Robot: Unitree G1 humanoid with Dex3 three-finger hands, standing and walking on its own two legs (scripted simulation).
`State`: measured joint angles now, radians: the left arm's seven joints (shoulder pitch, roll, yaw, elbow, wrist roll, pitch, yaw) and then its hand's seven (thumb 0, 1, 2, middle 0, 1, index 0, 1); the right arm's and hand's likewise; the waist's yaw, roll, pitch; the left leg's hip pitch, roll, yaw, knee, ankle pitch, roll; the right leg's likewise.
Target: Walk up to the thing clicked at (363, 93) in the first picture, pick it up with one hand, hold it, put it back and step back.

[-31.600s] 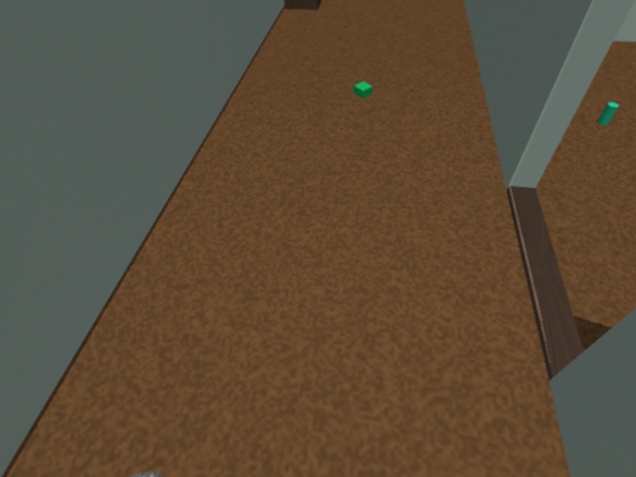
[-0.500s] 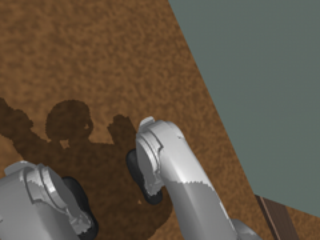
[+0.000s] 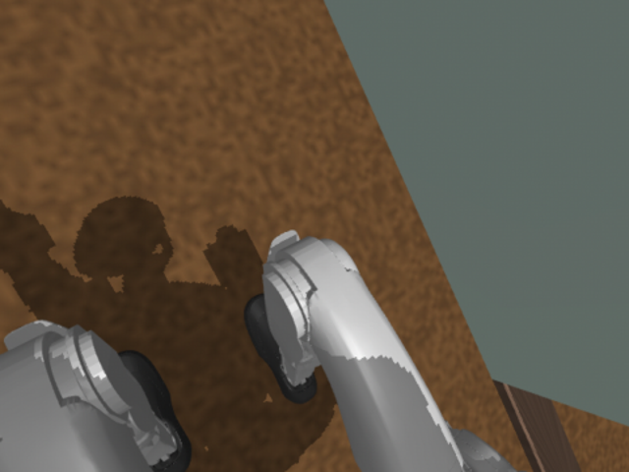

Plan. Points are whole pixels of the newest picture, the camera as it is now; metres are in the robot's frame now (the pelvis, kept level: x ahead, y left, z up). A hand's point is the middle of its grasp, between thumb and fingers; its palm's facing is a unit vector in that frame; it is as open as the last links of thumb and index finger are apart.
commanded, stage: approach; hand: left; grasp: from above
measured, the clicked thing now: out of the picture +0.48 +0.38 -0.31
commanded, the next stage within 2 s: rest palm in 0.24 s
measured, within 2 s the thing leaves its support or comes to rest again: neither
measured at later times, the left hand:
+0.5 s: hand out of the picture +0.47 +0.37 -0.20, palm faces -0.17 -0.39 -0.91, open 14.1 cm
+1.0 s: hand out of the picture +0.47 +0.34 -0.25, palm faces -0.14 -0.40 -0.91, open 14.5 cm
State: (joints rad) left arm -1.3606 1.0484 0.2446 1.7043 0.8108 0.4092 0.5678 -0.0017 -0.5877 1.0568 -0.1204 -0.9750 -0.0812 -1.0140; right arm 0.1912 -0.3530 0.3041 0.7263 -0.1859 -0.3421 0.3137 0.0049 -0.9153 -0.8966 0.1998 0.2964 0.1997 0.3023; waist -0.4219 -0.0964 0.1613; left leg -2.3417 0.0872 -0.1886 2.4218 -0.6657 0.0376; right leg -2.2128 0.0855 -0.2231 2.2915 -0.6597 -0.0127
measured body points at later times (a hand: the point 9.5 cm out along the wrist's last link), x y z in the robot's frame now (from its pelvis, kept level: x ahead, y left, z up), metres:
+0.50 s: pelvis +0.00 +0.00 +0.00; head +0.29 +0.09 +0.33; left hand +0.48 +0.38 -0.15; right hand +0.00 -0.24 -0.06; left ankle +0.08 +0.13 -0.30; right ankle +0.11 -0.10 -0.30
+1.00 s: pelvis +0.00 +0.00 +0.00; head +0.32 +0.11 +0.30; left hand +0.48 +0.35 -0.20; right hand +0.01 -0.24 -0.04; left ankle +0.08 +0.13 -0.30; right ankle +0.11 -0.10 -0.30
